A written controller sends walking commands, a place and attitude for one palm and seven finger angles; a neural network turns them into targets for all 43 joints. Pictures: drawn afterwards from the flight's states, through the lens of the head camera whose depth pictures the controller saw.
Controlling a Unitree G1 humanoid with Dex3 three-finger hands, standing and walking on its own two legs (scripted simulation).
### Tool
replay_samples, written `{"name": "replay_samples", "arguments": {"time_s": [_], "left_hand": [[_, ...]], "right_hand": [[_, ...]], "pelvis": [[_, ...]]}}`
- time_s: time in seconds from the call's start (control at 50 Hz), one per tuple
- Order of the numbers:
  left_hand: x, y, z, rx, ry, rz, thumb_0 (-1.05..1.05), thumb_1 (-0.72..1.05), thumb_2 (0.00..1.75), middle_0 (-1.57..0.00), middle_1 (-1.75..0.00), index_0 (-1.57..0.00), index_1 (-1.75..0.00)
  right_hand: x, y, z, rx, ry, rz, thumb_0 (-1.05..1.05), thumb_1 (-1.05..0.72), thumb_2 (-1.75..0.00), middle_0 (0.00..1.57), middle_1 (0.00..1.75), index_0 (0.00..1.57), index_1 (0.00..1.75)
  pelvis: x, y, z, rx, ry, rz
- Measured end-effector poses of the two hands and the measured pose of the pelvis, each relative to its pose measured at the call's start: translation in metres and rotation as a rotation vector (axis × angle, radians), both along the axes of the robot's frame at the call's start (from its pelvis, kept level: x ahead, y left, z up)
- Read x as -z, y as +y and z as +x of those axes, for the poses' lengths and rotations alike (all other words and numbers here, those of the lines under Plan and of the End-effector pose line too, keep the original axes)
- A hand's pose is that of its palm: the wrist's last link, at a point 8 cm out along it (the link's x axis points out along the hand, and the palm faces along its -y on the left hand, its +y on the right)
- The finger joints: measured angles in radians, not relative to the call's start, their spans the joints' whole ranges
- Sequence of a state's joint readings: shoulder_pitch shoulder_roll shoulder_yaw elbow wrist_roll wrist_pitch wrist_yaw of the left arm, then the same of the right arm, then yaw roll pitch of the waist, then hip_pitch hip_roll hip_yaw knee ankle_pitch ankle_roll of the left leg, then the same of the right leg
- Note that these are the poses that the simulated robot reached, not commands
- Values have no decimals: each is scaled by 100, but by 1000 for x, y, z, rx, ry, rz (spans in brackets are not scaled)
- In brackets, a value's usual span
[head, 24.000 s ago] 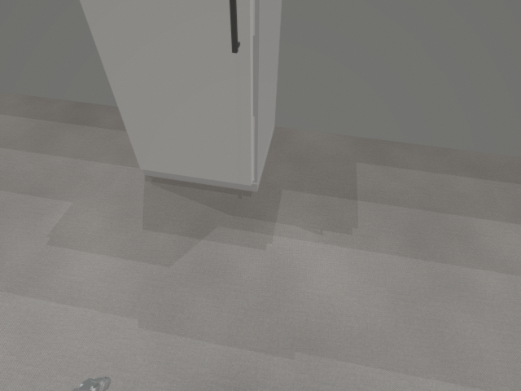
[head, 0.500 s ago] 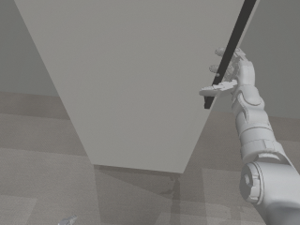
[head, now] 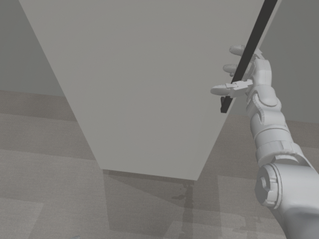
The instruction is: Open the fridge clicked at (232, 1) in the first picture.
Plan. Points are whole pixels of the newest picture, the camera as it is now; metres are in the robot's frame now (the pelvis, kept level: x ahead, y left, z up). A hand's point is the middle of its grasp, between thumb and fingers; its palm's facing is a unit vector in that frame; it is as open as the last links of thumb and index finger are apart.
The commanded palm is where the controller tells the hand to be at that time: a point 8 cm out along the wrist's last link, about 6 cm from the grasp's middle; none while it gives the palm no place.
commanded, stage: grip the handle and tug to test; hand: right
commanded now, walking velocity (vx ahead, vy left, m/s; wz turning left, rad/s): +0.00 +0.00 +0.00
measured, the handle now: (245, 50) +0.53 -0.12 +0.22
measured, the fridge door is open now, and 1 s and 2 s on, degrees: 0 0 7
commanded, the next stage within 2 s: pull the door a little, standing still in 1.28 s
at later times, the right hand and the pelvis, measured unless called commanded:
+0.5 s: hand (231, 74) +0.48 -0.10 +0.18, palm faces -0.02 +1.00 +0.00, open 6.2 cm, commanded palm +0.45 -0.15 +0.18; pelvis +0.01 +0.00 +0.00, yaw -1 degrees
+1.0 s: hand (231, 74) +0.48 -0.09 +0.18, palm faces -0.02 +1.00 +0.00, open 5.0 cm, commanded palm +0.44 -0.15 +0.18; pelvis +0.01 +0.00 +0.00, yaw +0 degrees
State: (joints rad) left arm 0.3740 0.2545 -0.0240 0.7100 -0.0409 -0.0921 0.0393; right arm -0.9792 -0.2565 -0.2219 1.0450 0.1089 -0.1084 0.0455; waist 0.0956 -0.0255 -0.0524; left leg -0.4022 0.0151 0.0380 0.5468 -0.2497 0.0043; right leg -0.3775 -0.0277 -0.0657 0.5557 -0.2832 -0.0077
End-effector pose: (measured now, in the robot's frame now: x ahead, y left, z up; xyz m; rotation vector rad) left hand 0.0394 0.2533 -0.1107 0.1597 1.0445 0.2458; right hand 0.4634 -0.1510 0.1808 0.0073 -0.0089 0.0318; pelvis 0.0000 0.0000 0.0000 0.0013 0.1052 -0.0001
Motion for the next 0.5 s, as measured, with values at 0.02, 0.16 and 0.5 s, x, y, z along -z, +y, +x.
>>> {"name": "replay_samples", "arguments": {"time_s": [0.02, 0.16, 0.5], "left_hand": [[0, 0, -1, -2, 3, 0, 1, 90, 90, -20, -30, -20, -30], [0, -1, 2, -12, 9, -6, 1, 90, 90, -20, -30, -20, -30], [-4, -6, 47, 48, -65, -6, 1, 90, 90, -20, -30, -20, -30]], "right_hand": [[0, -1, 1, 2, -2, 1, -1, 42, -34, 31, 122, 31, 121], [0, -4, 0, 1, -24, -1, -1, 18, -45, 34, 125, 34, 124], [-1, 0, -2, 7, 10, -5, 1, -59, -77, 42, 136, 42, 135]], "pelvis": [[0, 0, 1, -1, 1, 0], [-1, -2, 7, -8, 0, 1], [-1, -1, 10, 12, -7, 2]]}}
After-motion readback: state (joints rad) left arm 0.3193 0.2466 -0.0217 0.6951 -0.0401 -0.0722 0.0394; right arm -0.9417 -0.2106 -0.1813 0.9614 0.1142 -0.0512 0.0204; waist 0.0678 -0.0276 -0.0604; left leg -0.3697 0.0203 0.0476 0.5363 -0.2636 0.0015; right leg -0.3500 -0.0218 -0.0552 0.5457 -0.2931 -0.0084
